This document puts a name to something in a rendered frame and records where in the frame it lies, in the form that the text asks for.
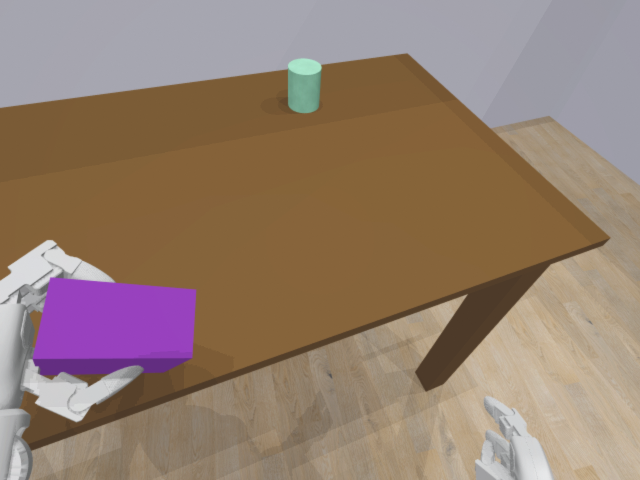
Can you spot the left robot forearm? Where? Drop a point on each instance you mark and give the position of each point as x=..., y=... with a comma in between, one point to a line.
x=16, y=458

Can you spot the table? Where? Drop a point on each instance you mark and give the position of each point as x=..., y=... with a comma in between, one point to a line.
x=297, y=230

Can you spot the left robot hand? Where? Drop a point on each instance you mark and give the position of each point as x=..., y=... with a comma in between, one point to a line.
x=22, y=292

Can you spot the right robot hand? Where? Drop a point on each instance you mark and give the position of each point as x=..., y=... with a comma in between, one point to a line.
x=521, y=459

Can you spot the sponge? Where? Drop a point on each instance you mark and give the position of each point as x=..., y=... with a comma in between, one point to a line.
x=94, y=327

